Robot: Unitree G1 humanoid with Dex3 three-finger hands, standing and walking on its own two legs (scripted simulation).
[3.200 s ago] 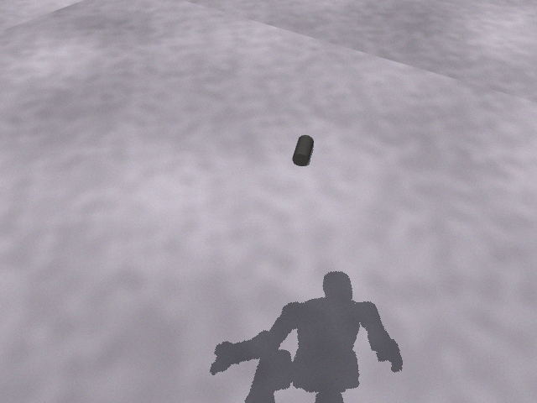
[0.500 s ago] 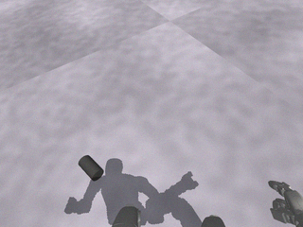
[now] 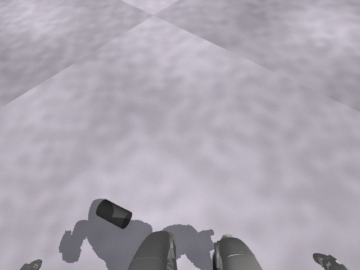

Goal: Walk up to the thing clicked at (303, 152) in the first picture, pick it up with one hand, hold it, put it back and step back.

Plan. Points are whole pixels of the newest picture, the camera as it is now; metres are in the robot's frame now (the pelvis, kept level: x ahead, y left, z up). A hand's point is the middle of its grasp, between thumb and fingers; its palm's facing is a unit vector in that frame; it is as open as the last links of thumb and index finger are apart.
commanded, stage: walk up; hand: left
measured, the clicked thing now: (114, 213) +0.43 +0.38 -0.68
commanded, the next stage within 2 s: none
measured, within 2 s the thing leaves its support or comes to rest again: neither
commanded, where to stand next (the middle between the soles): -0.02 +0.35 m, yaw -28 degrees
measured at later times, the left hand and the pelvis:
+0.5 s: hand out of the picture +0.08 +0.57 -0.12, palm faces -0.21 -0.81 -0.54, open 7.4 cm; pelvis -0.06 +0.28 +0.01, yaw -12 degrees
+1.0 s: hand out of the picture +0.10 +0.75 -0.13, palm faces -0.32 -0.81 -0.50, open 7.4 cm; pelvis -0.11 +0.50 +0.00, yaw -22 degrees
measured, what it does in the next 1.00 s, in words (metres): steps to the left, turning right: left foot, then right foot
